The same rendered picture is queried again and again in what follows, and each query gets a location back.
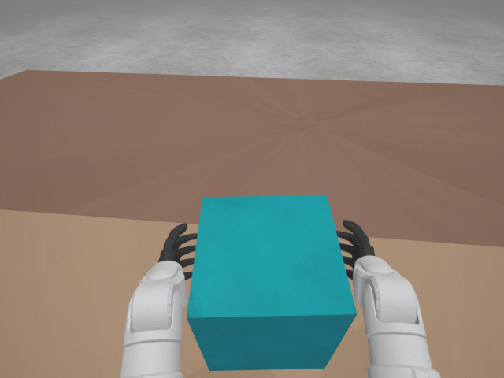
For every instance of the carton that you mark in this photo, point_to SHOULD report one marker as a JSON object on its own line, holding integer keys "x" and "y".
{"x": 269, "y": 287}

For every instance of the robot left hand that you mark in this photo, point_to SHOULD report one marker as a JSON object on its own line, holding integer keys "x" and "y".
{"x": 171, "y": 251}

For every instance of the left robot forearm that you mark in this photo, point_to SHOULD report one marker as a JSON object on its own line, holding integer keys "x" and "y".
{"x": 153, "y": 330}

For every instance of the right robot forearm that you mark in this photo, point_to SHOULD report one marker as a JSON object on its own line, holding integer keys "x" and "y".
{"x": 393, "y": 323}

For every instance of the robot right hand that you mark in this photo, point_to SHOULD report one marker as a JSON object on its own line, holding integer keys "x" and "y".
{"x": 360, "y": 241}

